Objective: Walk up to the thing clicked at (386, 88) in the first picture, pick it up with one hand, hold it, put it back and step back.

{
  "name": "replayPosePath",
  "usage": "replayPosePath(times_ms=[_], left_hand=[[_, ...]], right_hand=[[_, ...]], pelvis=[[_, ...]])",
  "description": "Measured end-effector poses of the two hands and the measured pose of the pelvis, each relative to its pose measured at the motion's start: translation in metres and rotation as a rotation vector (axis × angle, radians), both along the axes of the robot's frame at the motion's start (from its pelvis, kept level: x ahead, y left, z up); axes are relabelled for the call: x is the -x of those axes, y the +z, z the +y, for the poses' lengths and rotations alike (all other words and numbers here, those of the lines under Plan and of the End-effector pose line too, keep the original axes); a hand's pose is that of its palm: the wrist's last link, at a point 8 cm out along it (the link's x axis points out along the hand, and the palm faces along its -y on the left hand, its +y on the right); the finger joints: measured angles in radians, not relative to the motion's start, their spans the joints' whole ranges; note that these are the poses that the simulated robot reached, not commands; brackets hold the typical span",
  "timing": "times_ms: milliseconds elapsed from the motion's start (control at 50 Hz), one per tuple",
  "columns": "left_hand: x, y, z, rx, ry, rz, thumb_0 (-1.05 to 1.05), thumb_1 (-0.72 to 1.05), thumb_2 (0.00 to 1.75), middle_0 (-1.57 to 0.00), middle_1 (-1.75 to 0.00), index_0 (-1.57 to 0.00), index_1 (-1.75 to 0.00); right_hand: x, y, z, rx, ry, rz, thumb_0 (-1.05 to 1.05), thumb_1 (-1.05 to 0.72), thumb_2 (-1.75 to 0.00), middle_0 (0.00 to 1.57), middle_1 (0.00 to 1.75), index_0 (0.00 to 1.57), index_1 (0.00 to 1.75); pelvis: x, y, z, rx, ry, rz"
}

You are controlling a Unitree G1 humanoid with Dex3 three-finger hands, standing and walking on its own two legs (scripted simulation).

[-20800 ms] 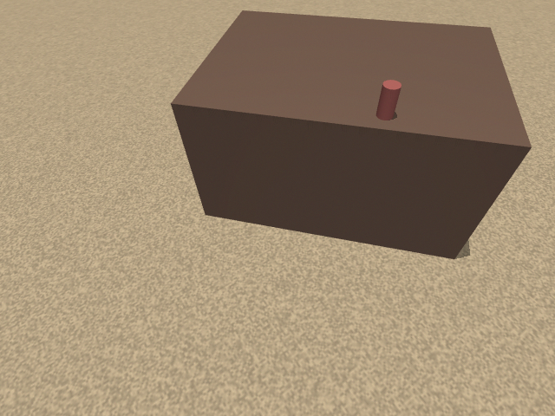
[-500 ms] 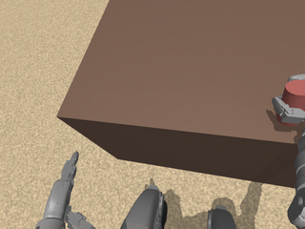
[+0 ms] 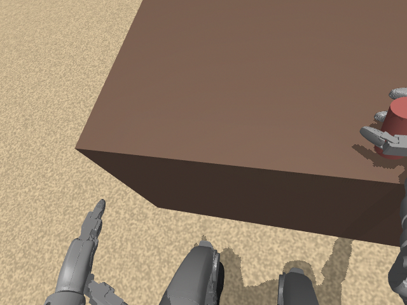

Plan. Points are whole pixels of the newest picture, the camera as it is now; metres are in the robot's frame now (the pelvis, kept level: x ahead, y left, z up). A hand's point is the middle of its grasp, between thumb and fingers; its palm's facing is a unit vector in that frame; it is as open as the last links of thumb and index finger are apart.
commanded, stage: open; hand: right
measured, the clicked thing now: (399, 129) +0.47 -0.24 +0.00
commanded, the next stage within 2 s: withdraw in 0.18 s
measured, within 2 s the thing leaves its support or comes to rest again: rests again in 0.34 s
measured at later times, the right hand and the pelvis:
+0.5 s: hand out of the picture +0.48 -0.25 +0.02, palm faces +0.27 +0.96 +0.00, open 14.5 cm; pelvis +0.01 +0.00 +0.01, yaw +0 degrees
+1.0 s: hand out of the picture +0.47 -0.37 +0.12, palm faces +0.42 +0.87 -0.27, open 17.2 cm; pelvis +0.03 -0.01 +0.06, yaw +0 degrees
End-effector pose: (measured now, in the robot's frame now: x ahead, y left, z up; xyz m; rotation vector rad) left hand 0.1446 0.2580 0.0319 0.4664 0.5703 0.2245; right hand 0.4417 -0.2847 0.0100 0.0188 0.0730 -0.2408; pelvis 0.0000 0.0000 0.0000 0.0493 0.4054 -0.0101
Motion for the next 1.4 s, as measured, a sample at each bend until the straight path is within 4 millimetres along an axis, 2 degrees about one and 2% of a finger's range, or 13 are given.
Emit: replayPosePath(times_ms=[200, 440, 540, 620, 760, 860, 960, 1100, 1160, 1220, 1280, 1400], left_hand=[[-0.002, 0.0, -0.001, 0.0, 0.003, 0.001, -0.01, -0.53, 0.05, -0.07, -0.05, -0.07, -0.05], [-0.007, 0.005, -0.002, 0.006, -0.001, -0.008, -0.01, -0.52, 0.04, -0.07, -0.05, -0.07, -0.05], [-0.006, 0.013, 0.0, 0.008, 0.015, -0.003, -0.01, -0.51, 0.03, -0.07, -0.05, -0.07, -0.05], [-0.004, 0.009, -0.001, 0.03, 0.035, 0.036, -0.01, -0.51, 0.03, -0.07, -0.04, -0.07, -0.04], [-0.013, 0.002, -0.011, 0.099, 0.03, 0.056, -0.01, -0.52, 0.03, -0.07, -0.04, -0.06, -0.05], [-0.02, 0.003, -0.017, 0.155, 0.032, 0.067, -0.01, -0.53, 0.04, -0.07, -0.04, -0.07, -0.05], [-0.02, 0.0, -0.02, 0.202, 0.026, 0.129, -0.01, -0.52, 0.05, -0.07, -0.04, -0.06, -0.05], [-0.024, 0.005, -0.012, 0.199, 0.035, 0.187, -0.01, -0.52, 0.07, -0.06, -0.04, -0.06, -0.05], [-0.031, 0.007, -0.012, 0.204, 0.026, 0.182, -0.01, -0.53, 0.07, -0.06, -0.04, -0.05, -0.05], [-0.039, 0.01, -0.016, 0.224, 0.013, 0.165, -0.01, -0.53, 0.08, -0.06, -0.04, -0.05, -0.05], [-0.044, 0.012, -0.018, 0.241, 0.014, 0.155, -0.01, -0.53, 0.08, -0.06, -0.04, -0.05, -0.05], [-0.049, 0.011, -0.017, 0.25, 0.04, 0.158, -0.01, -0.52, 0.08, -0.06, -0.04, -0.05, -0.05]], right_hand=[[-0.001, -0.001, -0.001, -0.001, -0.002, 0.005, 0.0, 0.39, -0.38, 0.73, 0.57, 0.73, 0.58], [-0.001, 0.004, -0.008, 0.007, -0.018, 0.002, -0.01, 0.4, -0.34, 0.44, 0.41, 0.45, 0.42], [-0.001, 0.025, -0.024, 0.015, -0.046, -0.017, -0.01, 0.39, -0.31, 0.35, 0.36, 0.36, 0.36], [-0.002, 0.057, -0.044, 0.025, -0.071, -0.049, -0.01, 0.42, -0.25, 0.27, 0.28, 0.28, 0.28], [-0.007, 0.108, -0.073, 0.035, -0.067, -0.04, -0.01, 0.51, -0.13, 0.13, 0.14, 0.14, 0.14], [-0.004, 0.122, -0.087, 0.124, -0.081, 0.116, -0.01, 0.5, -0.09, 0.09, 0.09, 0.09, 0.09], [0.008, 0.126, -0.106, 0.185, -0.169, 0.26, -0.01, 0.48, -0.07, 0.07, 0.07, 0.08, 0.07], [0.031, 0.152, -0.149, 0.22, -0.362, 0.296, -0.01, 0.5, -0.06, 0.07, 0.06, 0.07, 0.06], [0.044, 0.154, -0.157, 0.246, -0.386, 0.332, -0.01, 0.5, -0.06, 0.06, 0.05, 0.06, 0.06], [0.059, 0.148, -0.156, 0.277, -0.375, 0.381, -0.01, 0.49, -0.06, 0.06, 0.05, 0.06, 0.06], [0.078, 0.136, -0.146, 0.297, -0.343, 0.426, -0.01, 0.48, -0.07, 0.06, 0.05, 0.06, 0.06], [0.123, 0.114, -0.106, 0.305, -0.256, 0.435, -0.01, 0.46, -0.07, 0.07, 0.05, 0.06, 0.06]], pelvis=[[-0.003, 0.0, -0.001, -0.001, 0.0, 0.003], [-0.006, 0.003, 0.0, -0.001, 0.0, -0.005], [-0.009, 0.012, 0.0, -0.002, -0.001, -0.025], [-0.013, 0.021, -0.001, -0.003, -0.003, -0.043], [-0.019, 0.036, -0.004, -0.001, -0.009, -0.071], [-0.023, 0.048, -0.006, 0.006, -0.004, -0.095], [-0.028, 0.059, -0.006, 0.011, 0.001, -0.11], [-0.036, 0.071, -0.005, 0.012, 0.002, -0.138], [-0.039, 0.075, -0.005, 0.011, 0.001, -0.146], [-0.043, 0.079, -0.006, 0.012, -0.001, -0.162], [-0.047, 0.083, -0.007, 0.013, -0.002, -0.181], [-0.056, 0.09, -0.009, 0.014, -0.003, -0.233]])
